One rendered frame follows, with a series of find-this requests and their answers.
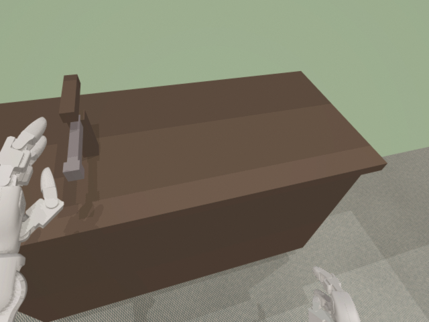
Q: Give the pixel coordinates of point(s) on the tap lever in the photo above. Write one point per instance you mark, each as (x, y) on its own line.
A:
(73, 168)

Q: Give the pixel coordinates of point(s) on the robot left forearm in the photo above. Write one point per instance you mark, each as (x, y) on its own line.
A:
(13, 286)

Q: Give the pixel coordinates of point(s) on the counter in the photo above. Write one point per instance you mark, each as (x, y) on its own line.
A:
(180, 182)

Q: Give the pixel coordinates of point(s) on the right robot hand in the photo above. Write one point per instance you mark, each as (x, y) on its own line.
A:
(339, 307)

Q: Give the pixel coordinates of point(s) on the left robot hand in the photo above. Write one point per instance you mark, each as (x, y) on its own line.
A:
(16, 159)

